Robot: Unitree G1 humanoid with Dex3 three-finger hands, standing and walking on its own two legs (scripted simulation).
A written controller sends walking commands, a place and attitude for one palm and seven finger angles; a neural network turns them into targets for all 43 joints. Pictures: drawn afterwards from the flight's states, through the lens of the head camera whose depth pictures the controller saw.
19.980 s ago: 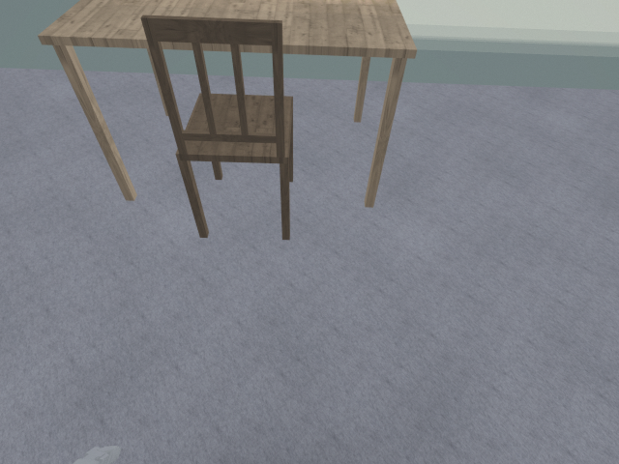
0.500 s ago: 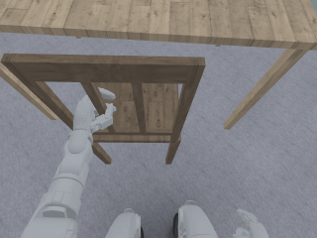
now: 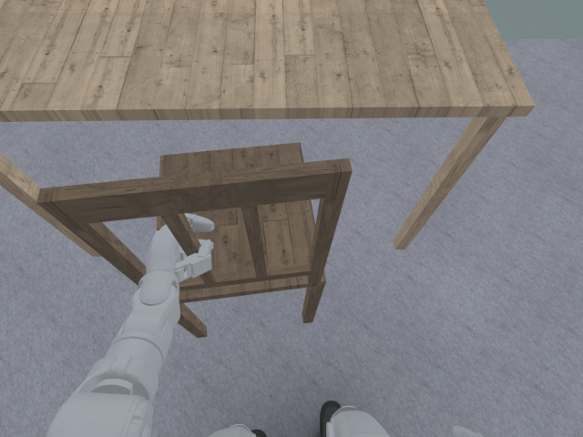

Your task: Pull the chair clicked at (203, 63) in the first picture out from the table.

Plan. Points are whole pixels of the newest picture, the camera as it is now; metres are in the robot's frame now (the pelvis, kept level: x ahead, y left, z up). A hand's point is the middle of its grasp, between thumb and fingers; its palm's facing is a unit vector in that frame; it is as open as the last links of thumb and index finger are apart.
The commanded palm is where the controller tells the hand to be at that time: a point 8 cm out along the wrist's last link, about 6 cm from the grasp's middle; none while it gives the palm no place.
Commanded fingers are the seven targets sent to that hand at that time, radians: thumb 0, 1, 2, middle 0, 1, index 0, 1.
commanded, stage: step backward, pulling the chair out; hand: left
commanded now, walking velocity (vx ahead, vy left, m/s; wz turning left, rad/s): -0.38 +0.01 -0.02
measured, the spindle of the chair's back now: (194, 251) +0.39 +0.16 -0.09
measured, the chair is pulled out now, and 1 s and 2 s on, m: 0.07 0.20 0.37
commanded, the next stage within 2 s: none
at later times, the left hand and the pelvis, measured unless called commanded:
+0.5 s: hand (216, 318) +0.28 +0.11 -0.07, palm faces +0.07 -0.99 -0.15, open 5.3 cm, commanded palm +0.28 +0.16 -0.06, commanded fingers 0.00 0.90 0.90 -0.50 -1.45 -0.50 -1.45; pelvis -0.07 -0.02 -0.01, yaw +1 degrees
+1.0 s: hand (214, 351) +0.23 +0.11 -0.07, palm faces +0.05 -0.99 -0.16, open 5.4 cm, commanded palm +0.21 +0.16 -0.06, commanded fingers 0.00 0.90 0.90 -0.50 -1.45 -0.50 -1.45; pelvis -0.13 -0.02 -0.01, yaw +0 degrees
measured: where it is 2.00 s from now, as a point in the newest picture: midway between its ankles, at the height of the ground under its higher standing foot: outside the picture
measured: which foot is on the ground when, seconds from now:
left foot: down 0.00-1.00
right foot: down 0.00-1.00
